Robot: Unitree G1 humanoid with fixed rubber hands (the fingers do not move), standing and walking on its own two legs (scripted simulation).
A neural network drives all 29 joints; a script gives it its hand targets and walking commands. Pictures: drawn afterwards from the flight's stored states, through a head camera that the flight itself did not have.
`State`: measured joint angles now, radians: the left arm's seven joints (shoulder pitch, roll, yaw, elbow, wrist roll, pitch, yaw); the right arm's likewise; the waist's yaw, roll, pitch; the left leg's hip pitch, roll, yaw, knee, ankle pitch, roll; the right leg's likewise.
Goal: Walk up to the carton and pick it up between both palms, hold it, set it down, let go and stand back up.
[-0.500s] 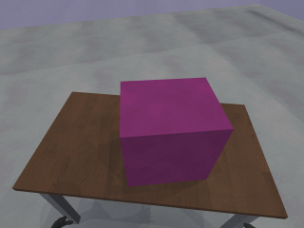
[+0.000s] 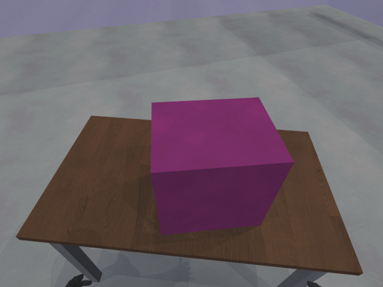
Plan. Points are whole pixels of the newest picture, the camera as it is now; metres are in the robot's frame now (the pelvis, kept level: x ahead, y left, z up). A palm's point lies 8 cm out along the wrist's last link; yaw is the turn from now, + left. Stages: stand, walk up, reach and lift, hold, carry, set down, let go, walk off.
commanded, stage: stand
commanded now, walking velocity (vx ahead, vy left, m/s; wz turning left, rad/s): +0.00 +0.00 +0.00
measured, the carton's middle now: (209, 167) +0.45 -0.05 -0.04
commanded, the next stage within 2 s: none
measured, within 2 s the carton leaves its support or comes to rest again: neither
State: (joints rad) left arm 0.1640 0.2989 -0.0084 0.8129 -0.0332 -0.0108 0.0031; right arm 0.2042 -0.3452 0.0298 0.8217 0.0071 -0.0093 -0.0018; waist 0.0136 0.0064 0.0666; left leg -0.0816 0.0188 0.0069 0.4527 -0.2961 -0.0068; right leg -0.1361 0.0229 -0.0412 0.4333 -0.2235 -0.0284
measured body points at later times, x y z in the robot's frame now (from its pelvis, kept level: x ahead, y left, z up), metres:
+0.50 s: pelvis +0.00 +0.00 +0.00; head +0.00 +0.00 +0.45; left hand +0.13 +0.27 -0.11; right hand +0.11 -0.28 -0.11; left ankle -0.03 +0.12 -0.74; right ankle +0.01 -0.10 -0.74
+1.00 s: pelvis +0.00 +0.00 +0.00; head -0.01 +0.00 +0.45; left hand +0.12 +0.27 -0.11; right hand +0.11 -0.28 -0.11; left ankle -0.03 +0.12 -0.74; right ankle +0.01 -0.10 -0.74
